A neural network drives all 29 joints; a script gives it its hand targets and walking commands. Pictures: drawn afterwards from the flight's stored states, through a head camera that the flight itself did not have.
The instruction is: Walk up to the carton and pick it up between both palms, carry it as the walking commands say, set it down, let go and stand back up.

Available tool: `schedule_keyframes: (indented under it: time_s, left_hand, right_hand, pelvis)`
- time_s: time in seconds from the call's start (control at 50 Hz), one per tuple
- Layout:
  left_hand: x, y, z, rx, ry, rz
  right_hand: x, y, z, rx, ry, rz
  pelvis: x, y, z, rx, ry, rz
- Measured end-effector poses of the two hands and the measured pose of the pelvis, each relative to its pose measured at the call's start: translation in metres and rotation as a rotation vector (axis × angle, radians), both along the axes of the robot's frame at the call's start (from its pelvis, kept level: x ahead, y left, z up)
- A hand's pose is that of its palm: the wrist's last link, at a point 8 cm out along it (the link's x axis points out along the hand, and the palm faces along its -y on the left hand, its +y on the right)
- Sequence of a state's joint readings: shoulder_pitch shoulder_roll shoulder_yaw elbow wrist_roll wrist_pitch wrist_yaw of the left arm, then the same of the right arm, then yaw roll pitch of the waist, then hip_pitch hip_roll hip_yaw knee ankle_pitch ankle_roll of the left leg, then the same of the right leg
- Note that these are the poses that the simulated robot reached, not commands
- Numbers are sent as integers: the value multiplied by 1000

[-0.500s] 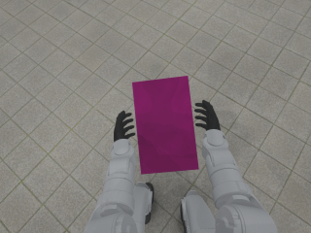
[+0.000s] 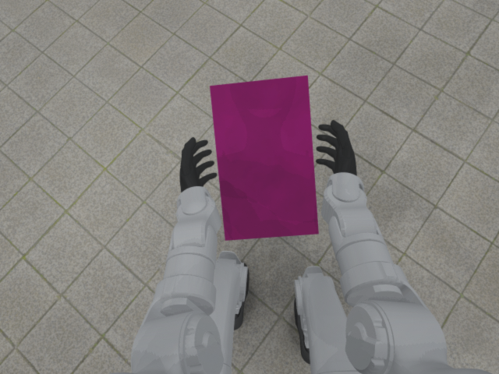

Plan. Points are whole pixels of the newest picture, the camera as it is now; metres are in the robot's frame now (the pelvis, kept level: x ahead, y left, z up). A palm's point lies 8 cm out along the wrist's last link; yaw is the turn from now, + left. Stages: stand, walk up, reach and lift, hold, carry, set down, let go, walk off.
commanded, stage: set down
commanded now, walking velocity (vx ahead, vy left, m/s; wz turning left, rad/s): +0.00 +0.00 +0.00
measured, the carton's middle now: (265, 159) +0.47 +0.03 -0.17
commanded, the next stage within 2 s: none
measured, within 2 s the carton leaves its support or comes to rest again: neither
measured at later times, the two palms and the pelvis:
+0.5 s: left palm (202, 188) +0.40 +0.15 -0.16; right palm (327, 175) +0.44 -0.09 -0.15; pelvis +0.00 +0.00 -0.06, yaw +1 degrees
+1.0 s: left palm (208, 188) +0.43 +0.16 -0.24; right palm (317, 176) +0.46 -0.08 -0.24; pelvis -0.01 +0.00 -0.13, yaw +1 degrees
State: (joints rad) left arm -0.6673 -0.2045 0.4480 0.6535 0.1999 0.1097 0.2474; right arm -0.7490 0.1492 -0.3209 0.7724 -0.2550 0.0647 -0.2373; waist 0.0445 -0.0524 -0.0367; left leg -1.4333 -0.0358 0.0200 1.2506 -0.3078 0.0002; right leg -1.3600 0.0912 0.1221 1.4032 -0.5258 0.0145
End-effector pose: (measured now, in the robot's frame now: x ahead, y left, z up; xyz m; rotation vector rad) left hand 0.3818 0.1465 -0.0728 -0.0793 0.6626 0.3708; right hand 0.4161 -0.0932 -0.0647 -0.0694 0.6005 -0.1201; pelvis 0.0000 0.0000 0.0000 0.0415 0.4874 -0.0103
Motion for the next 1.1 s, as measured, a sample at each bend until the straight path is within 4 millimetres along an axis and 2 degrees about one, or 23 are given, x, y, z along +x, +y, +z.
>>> schedule_keyframes:
  time_s: [0.14,0.36,0.72,0.98,1.1]
  left_hand:
    - [7,4,-23,-1,15,2]
    - [12,5,-68,15,57,-4]
    - [36,10,-117,7,13,-1]
    - [42,13,-167,4,54,-3]
    - [50,13,-185,10,50,-13]
  right_hand:
    - [9,4,-23,1,19,8]
    - [16,5,-70,9,59,11]
    - [40,10,-118,-1,21,21]
    - [44,12,-170,-14,67,30]
    - [52,12,-188,-10,65,30]
  pelvis:
    - [2,1,-16,-1,45,3]
    - [3,-1,-42,4,122,8]
    - [-9,0,-95,3,187,14]
    - [-10,2,-124,-3,229,17]
    - [-13,2,-139,-2,235,18]
